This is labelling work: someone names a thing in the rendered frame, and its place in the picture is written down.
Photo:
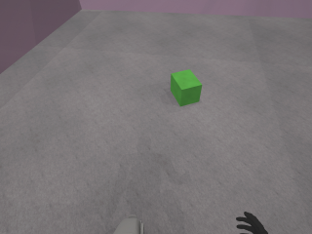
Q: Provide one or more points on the robot left thigh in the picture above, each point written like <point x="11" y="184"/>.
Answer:
<point x="130" y="225"/>

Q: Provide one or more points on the right robot hand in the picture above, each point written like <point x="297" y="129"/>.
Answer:
<point x="256" y="227"/>

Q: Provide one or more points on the left robot shin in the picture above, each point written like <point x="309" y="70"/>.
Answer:
<point x="132" y="216"/>

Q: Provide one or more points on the carton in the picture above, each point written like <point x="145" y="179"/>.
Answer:
<point x="185" y="87"/>

